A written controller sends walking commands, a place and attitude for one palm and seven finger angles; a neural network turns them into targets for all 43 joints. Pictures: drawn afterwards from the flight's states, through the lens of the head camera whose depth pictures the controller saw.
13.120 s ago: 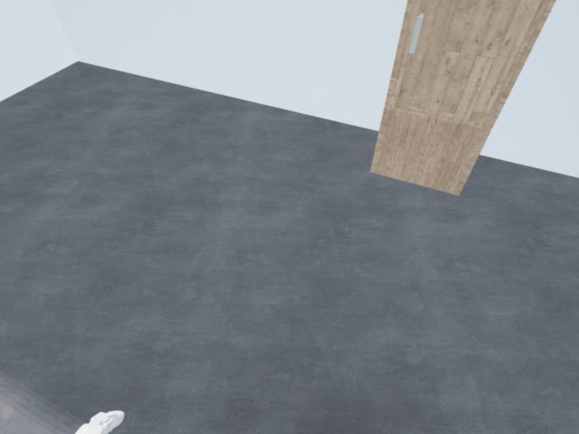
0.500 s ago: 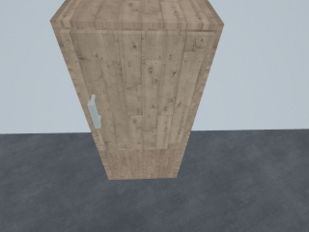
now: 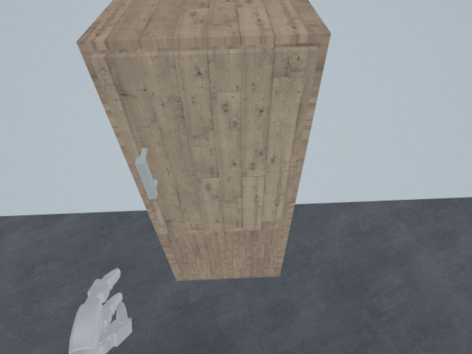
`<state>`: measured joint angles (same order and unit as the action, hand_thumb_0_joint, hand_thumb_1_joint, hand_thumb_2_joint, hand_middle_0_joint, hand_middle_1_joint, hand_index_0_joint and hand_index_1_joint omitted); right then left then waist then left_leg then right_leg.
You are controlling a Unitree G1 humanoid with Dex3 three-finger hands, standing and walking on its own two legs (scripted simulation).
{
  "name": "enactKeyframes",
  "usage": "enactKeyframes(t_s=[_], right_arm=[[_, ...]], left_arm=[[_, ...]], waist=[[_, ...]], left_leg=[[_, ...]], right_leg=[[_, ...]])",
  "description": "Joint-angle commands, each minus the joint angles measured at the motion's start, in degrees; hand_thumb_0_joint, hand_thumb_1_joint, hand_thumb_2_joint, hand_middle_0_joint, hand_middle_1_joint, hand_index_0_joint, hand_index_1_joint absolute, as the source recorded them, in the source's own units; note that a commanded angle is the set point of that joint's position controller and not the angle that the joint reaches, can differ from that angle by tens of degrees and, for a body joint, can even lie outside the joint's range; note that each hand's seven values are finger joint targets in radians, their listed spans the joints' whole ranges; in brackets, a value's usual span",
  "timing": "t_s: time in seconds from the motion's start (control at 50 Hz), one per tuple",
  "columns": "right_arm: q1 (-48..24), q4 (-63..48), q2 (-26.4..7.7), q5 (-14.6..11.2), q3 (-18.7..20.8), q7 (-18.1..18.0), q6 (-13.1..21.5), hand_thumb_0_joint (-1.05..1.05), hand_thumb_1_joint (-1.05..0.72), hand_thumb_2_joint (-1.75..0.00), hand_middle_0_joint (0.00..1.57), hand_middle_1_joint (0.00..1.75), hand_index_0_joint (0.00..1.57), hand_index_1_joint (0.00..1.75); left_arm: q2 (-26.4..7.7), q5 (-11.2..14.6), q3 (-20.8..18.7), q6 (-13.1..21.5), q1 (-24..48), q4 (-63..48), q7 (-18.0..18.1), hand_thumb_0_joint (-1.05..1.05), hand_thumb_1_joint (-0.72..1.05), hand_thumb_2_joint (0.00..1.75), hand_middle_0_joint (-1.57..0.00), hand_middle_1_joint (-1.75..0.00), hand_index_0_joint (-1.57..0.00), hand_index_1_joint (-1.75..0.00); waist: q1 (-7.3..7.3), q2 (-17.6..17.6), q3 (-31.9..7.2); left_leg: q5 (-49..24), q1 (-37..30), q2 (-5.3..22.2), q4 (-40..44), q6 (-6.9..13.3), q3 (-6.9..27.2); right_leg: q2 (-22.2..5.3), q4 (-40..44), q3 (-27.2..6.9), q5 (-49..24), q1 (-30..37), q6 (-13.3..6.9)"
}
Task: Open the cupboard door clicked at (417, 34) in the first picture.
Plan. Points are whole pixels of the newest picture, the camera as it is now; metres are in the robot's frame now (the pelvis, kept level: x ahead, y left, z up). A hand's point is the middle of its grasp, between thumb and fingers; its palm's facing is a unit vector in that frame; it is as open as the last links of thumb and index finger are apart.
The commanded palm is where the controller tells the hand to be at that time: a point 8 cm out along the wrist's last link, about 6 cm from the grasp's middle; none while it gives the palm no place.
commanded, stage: raise the hand with hooked fingers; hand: left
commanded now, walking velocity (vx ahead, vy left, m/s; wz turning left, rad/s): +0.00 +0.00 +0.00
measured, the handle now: (148, 173) +0.52 +0.24 -0.03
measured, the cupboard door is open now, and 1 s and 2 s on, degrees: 0 0 0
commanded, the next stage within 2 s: move the hooked fingers beside the handle in 1.92 s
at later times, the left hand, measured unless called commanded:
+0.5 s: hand (138, 318) +0.19 +0.18 -0.03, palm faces +0.04 -0.99 -0.11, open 10.2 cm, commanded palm +0.16 +0.24 -0.04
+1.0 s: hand (115, 291) +0.24 +0.23 -0.03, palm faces +0.04 -1.00 -0.04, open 13.0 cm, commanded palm +0.21 +0.29 -0.02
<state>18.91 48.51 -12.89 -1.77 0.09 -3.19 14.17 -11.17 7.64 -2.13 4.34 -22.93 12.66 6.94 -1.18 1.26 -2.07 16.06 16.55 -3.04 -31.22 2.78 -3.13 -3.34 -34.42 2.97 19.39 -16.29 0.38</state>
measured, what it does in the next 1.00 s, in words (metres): lowers itself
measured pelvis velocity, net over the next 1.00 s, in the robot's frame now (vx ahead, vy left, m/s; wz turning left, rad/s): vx -0.02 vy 0.00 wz -0.02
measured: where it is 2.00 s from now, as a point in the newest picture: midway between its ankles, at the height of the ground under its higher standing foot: outside the picture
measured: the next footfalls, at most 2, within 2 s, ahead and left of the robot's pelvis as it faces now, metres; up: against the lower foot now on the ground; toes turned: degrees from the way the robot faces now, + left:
none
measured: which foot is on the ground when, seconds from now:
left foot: down 0.00-1.00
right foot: down 0.00-1.00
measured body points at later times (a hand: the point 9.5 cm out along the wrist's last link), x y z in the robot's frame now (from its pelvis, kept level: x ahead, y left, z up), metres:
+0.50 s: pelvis -0.03 -0.06 -0.10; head +0.05 -0.06 +0.35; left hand +0.18 +0.23 -0.02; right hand +0.19 -0.27 -0.19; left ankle +0.00 +0.09 -0.73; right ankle -0.01 -0.12 -0.73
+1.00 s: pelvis -0.02 +0.00 -0.07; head +0.06 +0.01 +0.37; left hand +0.23 +0.28 -0.02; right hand +0.14 -0.26 -0.15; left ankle +0.00 +0.09 -0.73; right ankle -0.01 -0.12 -0.73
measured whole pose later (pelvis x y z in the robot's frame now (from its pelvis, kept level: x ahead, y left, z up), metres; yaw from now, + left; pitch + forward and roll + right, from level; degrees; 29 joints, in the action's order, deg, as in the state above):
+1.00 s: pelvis -0.02 +0.00 -0.07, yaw -1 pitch +16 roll -3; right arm 14.1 32.3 -14.8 -1.3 0.4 -3.8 12.7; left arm -17.1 19.5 -18.3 23.2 -11.8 10.0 -20.3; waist -0.3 0.6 -6.8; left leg 28.6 50.8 1.2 -63.7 2.0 -0.5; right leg 0.1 -60.5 4.8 28.6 -47.4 -0.8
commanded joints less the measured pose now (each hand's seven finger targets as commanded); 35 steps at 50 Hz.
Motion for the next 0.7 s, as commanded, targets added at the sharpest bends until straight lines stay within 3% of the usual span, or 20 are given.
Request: enactKeyframes(t_s=[0.0, 0.02, 0.04, 0.06, 0.08, 0.1, 0.12, 0.18, 0.24, 0.26, 0.32, 0.36, 0.38, 0.42, 0.46, 0.52, 0.56, 0.6, 0.64, 0.68], right_arm=[[-8.6, -14.6, -8.7, 1.2, 3.8, 1.0, 4.3, 0.0, -0.9, -0.9, 0.2, 0.3, 0.2, 0.3], [-9.4, -15.7, -8.6, 1.5, 4.4, 1.6, 4.4, 0.0, -0.9, -0.9, 0.2, 0.3, 0.2, 0.3], [-10.6, -17.3, -8.6, 1.7, 4.8, 2.4, 4.4, 0.0, -0.9, -0.9, 0.2, 0.3, 0.2, 0.3], [-10.9, -18.3, -8.8, 1.5, 5.4, 3.4, 3.9, 0.0, -0.9, -0.9, 0.2, 0.3, 0.2, 0.3], [-12.2, -20.5, -9.1, 1.6, 5.2, 4.1, 3.6, 0.0, -0.9, -0.9, 0.2, 0.3, 0.2, 0.3], [-13.0, -22.6, -9.1, 1.5, 5.5, 4.1, 3.1, 0.0, -0.9, -0.9, 0.2, 0.3, 0.2, 0.3], [-13.4, -24.2, -8.9, 1.4, 5.3, 4.0, 2.4, 0.0, -0.9, -0.9, 0.2, 0.3, 0.2, 0.3], [-14.4, -29.2, -8.5, 1.1, 5.2, 3.4, 0.5, 0.0, -0.9, -0.9, 0.2, 0.3, 0.2, 0.3], [-10.6, -28.0, -6.7, 1.2, 4.9, 2.1, 0.3, 0.0, -0.9, -0.9, 0.2, 0.3, 0.2, 0.3], [-9.3, -27.4, -6.7, 1.4, 4.5, 1.5, 0.2, 0.0, -0.9, -0.9, 0.2, 0.3, 0.2, 0.3], [-8.4, -23.5, -6.7, 1.2, 4.2, 0.0, 1.3, 0.0, -0.9, -0.9, 0.2, 0.3, 0.2, 0.3], [-8.3, -22.0, -7.9, 1.0, 3.2, -0.8, 2.0, 0.0, -0.9, -0.9, 0.2, 0.3, 0.2, 0.3], [-8.2, -21.0, -8.3, 0.6, 3.1, -1.2, 2.2, 0.0, -0.9, -0.9, 0.2, 0.3, 0.2, 0.3], [-8.3, -20.4, -9.0, -0.3, 2.9, -1.9, 2.1, 0.0, -0.9, -0.9, 0.2, 0.3, 0.2, 0.3], [-9.3, -21.6, -9.4, -1.2, 2.7, -2.2, 1.7, 0.0, -0.9, -0.9, 0.2, 0.3, 0.2, 0.3], [-9.6, -24.2, -9.2, -1.2, 2.7, -1.8, 1.1, 0.0, -0.9, -0.9, 0.2, 0.3, 0.2, 0.3], [-9.4, -24.7, -7.8, -0.5, 2.9, -1.2, 1.1, 0.0, -0.9, -0.9, 0.2, 0.3, 0.2, 0.3], [-8.3, -24.0, -6.3, 0.0, 3.3, -0.5, 1.5, 0.0, -0.9, -0.9, 0.2, 0.3, 0.2, 0.3], [-8.0, -22.7, -6.1, 0.4, 3.8, 0.1, 1.8, 0.0, -0.9, -0.9, 0.2, 0.3, 0.2, 0.3], [-7.4, -21.9, -7.2, 0.8, 3.7, 0.2, 1.6, 0.0, -0.9, -0.9, 0.2, 0.3, 0.2, 0.3]], left_arm=[[4.8, 1.9, -1.4, 15.2, -6.2, 1.7, -7.1, 0.0, 0.67, 0.8, -0.22, -0.45, -0.22, -0.45], [3.9, 3.4, -3.9, 19.9, -9.2, 2.2, -10.2, 0.0, 0.64, 0.79, -0.22, -0.47, -0.22, -0.47], [3.2, 5.3, -5.5, 24.3, -12.4, 1.4, -13.9, 0.0, 0.62, 0.78, -0.22, -0.48, -0.22, -0.48], [-0.6, 6.6, -10.2, 27.9, -14.1, 3.0, -17.6, 0.0, 0.6, 0.77, -0.22, -0.5, -0.22, -0.5], [-1.7, 8.1, -11.0, 31.5, -11.6, 1.3, -21.7, 0.0, 0.57, 0.76, -0.22, -0.51, -0.22, -0.51], [-5.6, 8.1, -14.8, 32.2, -11.2, 2.2, -23.0, 0.0, 0.55, 0.75, -0.22, -0.53, -0.22, -0.53], [-6.5, 7.4, -15.3, 31.7, -10.0, 1.1, -23.5, 0.0, 0.53, 0.74, -0.23, -0.54, -0.23, -0.54], [-10.4, 7.7, -16.1, 28.8, 0.2, -13.6, -22.3, 0.0, 0.46, 0.71, -0.23, -0.58, -0.23, -0.58], [-12.8, 9.2, -19.3, 31.6, 8.2, -27.5, -19.0, 0.0, 0.39, 0.68, -0.24, -0.63, -0.24, -0.63], [-13.4, 9.8, -18.6, 33.2, 13.1, -32.7, -18.8, 0.0, 0.36, 0.67, -0.24, -0.64, -0.24, -0.64], [-10.8, 10.4, -14.7, 36.4, 12.6, -30.5, -21.8, 0.0, 0.29, 0.64, -0.24, -0.69, -0.24, -0.69], [-10.9, 11.6, -12.5, 35.3, 14.5, -25.0, -26.7, 0.0, 0.25, 0.62, -0.25, -0.72, -0.25, -0.72], [-11.9, 12.2, -13.0, 33.8, 14.8, -20.9, -29.0, 0.0, 0.22, 0.61, -0.25, -0.74, -0.25, -0.74], [-13.9, 13.3, -15.9, 28.0, 12.1, -11.2, -33.3, 0.0, 0.18, 0.59, -0.25, -0.76, -0.25, -0.76], [-15.7, 15.2, -19.2, 20.3, 9.7, -4.2, -36.4, 0.0, 0.13, 0.57, -0.25, -0.8, -0.25, -0.8], [-19.7, 17.3, -26.4, 13.7, 8.7, -7.8, -35.4, 0.0, 0.06, 0.54, -0.26, -0.84, -0.26, -0.84], [-20.2, 17.8, -29.9, 14.2, 7.3, -10.8, -32.0, 0.0, 0.01, 0.52, -0.26, -0.87, -0.26, -0.87], [-18.2, 16.7, -29.7, 18.2, 6.3, -15.6, -27.9, 0.0, -0.03, 0.5, -0.27, -0.9, -0.27, -0.9], [-14.2, 15.1, -25.8, 22.2, 7.3, -16.2, -25.0, 0.0, -0.08, 0.48, -0.27, -0.93, -0.27, -0.93], [-12.9, 13.5, -23.0, 24.7, 10.6, -12.7, -24.6, 0.0, -0.13, 0.46, -0.27, -0.96, -0.27, -0.96]], waist=[[1.56, -21.8, 3.7], [3.05, -23.8, 1.0], [4.85, -22.1, -1.9], [6.57, -14.8, -3.6], [6.37, -8.1, -5.5], [7.01, -5.4, -7.8], [7.38, -2.2, -10.1], [6.51, 2.9, -16.9], [3.34, 6.8, -23.4], [1.19, 3.7, -23.8], [-2.49, 2.6, -19.5], [-4.44, 1.3, -16.5], [-4.69, 0.1, -15.5], [-3.26, -3.9, -15.5], [-0.28, -4.4, -16.8], [3.26, -4.9, -23.9], [5.03, -5.2, -26.5], [5.47, -2.6, -27.0], [3.81, -2.5, -22.8], [1.67, -3.7, -18.2]], left_leg=[[2.4, 14.6, 3.7, -6.6, -2.9, 6.2], [2.2, 18.2, 3.4, -10.0, -3.2, 5.2], [1.8, 21.2, 2.5, -13.1, -3.5, 3.8], [0.3, 22.6, 1.7, -15.6, -4.1, 2.7], [0.1, 24.4, 0.9, -18.7, -4.5, 2.0], [0.4, 27.0, 0.5, -20.9, -4.1, 1.0], [0.7, 28.7, 0.2, -22.5, -3.6, 0.2], [2.5, 31.1, 0.3, -26.1, -2.5, -0.2], [0.0, 28.9, 2.0, -30.6, -1.5, 1.3], [0.1, 30.3, 2.6, -32.3, -1.3, 2.6], [1.3, 33.2, 3.7, -35.7, -1.1, 3.6], [2.1, 35.6, 4.1, -37.3, -0.8, 4.4], [3.0, 37.0, 4.2, -37.7, -0.8, 4.5], [4.1, 40.5, 4.0, -37.1, -0.8, 4.8], [3.2, 40.4, 3.4, -35.4, -0.8, 5.0], [-1.1, 36.5, 2.8, -31.7, -1.1, 5.1], [-3.9, 34.9, 3.2, -30.6, -1.6, 5.3], [-6.4, 32.0, 3.4, -28.0, -1.9, 4.5], [-6.1, 30.2, 3.3, -26.7, -1.7, 4.1], [-4.1, 31.4, 3.4, -27.5, -1.5, 4.3]], right_leg=[[3.9, -3.5, 4.4, 5.1, -19.4, -1.5], [4.0, -6.8, 4.1, 5.6, -21.4, -1.6], [3.9, -9.5, 3.0, 4.4, -21.5, -1.8], [3.5, -12.4, 1.6, 1.5, -20.8, -2.7], [3.0, -15.4, 0.8, -0.4, -21.4, -3.1], [2.8, -17.3, -0.5, -1.2, -21.4, -3.2], [2.8, -18.9, -1.6, -1.7, -21.4, -3.1], [2.3, -19.1, -6.8, 1.8, -20.8, -2.4], [2.0, -18.4, -10.3, -1.4, -19.6, -1.3], [2.3, -18.9, -11.2, -2.2, -20.4, -0.8], [1.9, -17.3, -12.6, -1.4, -23.9, -0.2], [2.1, -17.5, -12.5, -1.0, -25.6, 0.2], [1.8, -16.9, -12.7, -0.8, -25.9, 0.8], [0.8, -15.1, -14.5, -0.1, -22.9, 2.0], [0.0, -13.9, -15.6, -1.3, -18.8, 2.8], [-1.3, -13.6, -14.5, -9.0, -10.5, 3.4], [-1.2, -15.5, -14.0, -16.8, -7.3, 3.9], [0.0, -17.5, -10.6, -21.2, -7.9, 2.4], [1.6, -18.1, -7.3, -16.3, -13.8, 1.4], [2.5, -18.8, -6.0, -10.3, -19.7, 0.8]])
